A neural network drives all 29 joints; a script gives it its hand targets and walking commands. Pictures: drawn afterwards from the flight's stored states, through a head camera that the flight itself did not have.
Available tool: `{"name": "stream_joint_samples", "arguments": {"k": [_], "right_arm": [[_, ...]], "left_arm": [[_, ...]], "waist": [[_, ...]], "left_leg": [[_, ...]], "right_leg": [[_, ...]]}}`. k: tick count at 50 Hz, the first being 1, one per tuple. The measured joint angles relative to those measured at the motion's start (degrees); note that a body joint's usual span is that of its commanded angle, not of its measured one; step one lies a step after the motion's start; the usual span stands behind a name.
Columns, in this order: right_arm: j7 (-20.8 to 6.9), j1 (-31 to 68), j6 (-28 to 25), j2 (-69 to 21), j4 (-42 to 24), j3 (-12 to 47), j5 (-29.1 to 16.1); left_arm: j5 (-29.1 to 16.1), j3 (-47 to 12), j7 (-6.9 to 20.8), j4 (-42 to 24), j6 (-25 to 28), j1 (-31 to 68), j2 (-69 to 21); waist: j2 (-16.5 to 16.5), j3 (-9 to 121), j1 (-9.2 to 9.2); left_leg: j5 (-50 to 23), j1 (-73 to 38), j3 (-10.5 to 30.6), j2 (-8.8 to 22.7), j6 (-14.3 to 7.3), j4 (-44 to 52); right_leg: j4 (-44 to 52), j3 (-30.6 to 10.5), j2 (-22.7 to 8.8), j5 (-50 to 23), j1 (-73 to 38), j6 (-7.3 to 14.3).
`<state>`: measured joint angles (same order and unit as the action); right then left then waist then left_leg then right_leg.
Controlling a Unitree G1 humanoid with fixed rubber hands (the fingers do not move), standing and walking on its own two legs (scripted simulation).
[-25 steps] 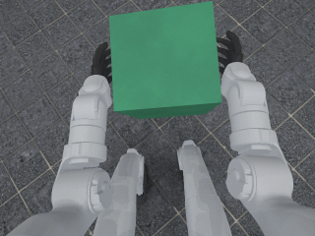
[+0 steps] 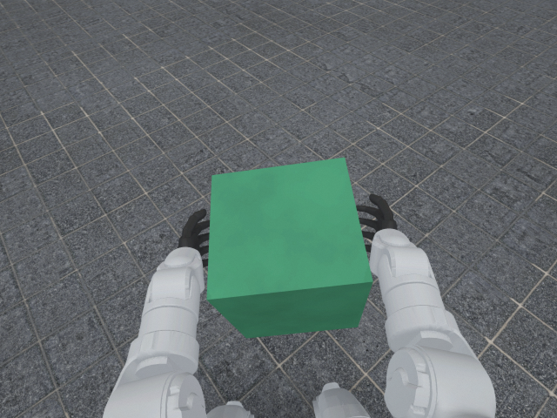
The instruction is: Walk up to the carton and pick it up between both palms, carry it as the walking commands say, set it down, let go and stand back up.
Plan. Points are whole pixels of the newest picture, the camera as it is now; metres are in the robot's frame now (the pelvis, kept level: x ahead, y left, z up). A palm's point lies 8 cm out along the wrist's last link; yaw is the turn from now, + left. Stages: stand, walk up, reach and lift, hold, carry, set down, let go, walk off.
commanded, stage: reach and lift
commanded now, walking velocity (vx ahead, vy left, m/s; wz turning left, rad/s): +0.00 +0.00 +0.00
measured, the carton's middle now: (290, 257) +0.38 -0.03 -0.04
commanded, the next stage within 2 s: hold in 1.54 s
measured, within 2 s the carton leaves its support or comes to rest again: neither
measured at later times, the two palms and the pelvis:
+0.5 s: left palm (179, 245) +0.34 +0.13 +0.08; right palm (397, 232) +0.34 -0.17 +0.08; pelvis +0.02 +0.00 +0.02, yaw -1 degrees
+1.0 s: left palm (165, 247) +0.33 +0.15 +0.09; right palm (387, 233) +0.34 -0.15 +0.09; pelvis +0.01 +0.00 +0.02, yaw -1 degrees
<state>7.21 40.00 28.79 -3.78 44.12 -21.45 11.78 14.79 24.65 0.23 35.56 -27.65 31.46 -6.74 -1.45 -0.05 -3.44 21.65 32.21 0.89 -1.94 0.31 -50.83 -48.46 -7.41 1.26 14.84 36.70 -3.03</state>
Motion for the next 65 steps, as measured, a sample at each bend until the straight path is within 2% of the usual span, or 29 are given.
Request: {"name": "stream_joint_samples", "arguments": {"k": [10,20,30,37,50,65], "right_arm": [[-1.7,-9.6,3.9,-1.5,-11.2,3.6,0.0],[-2.1,-9.9,8.9,-1.7,-15.3,4.2,0.0],[-2.0,-10.1,12.1,-1.7,-15.5,4.6,0.0],[-1.2,-10.1,12.2,-1.7,-13.3,4.6,0.0],[-0.9,-10.1,12.2,-1.6,-13.8,4.6,0.0],[-1.6,-10.4,14.6,-1.6,-16.6,6.5,0.0]], "left_arm": [[-0.8,-5.0,0.0,-8.1,-3.4,-7.4,-1.4],[-1.1,-5.9,0.0,-12.1,-7.9,-8.2,-1.9],[-1.2,-6.0,0.0,-13.7,-12.2,-8.6,-1.9],[-1.1,-3.7,0.0,-11.0,-13.3,-6.8,-1.8],[-1.2,-3.3,0.2,-9.6,-12.8,-5.4,-1.6],[-1.2,-6.4,0.3,-15.2,-14.5,-9.6,-1.6]], "waist": [[-0.1,0.0,0.03],[-0.3,0.0,0.03],[-0.6,0.0,0.1],[-0.7,0.0,0.49],[-1.5,0.0,2.81],[-1.0,0.0,2.84]], "left_leg": [[-0.6,-7.5,0.0,0.5,-0.1,5.5],[-1.3,-12.5,0.0,0.8,-0.2,8.0],[-1.8,-16.4,0.0,0.9,-0.2,9.1],[-1.9,-17.3,0.0,0.9,-0.2,9.1],[-1.8,-17.5,0.0,0.9,-0.3,9.3],[-1.9,-18.5,0.0,0.9,-0.3,10.8]], "right_leg": [[5.5,0.0,0.0,-0.6,-7.5,0.0],[8.6,0.0,0.2,-1.6,-12.7,0.0],[9.9,0.0,0.1,-2.3,-16.7,0.0],[9.9,0.0,0.1,-2.4,-17.7,0.0],[9.9,0.0,0.2,-2.1,-17.7,0.0],[10.9,0.0,0.1,-2.0,-18.5,0.2]]}}
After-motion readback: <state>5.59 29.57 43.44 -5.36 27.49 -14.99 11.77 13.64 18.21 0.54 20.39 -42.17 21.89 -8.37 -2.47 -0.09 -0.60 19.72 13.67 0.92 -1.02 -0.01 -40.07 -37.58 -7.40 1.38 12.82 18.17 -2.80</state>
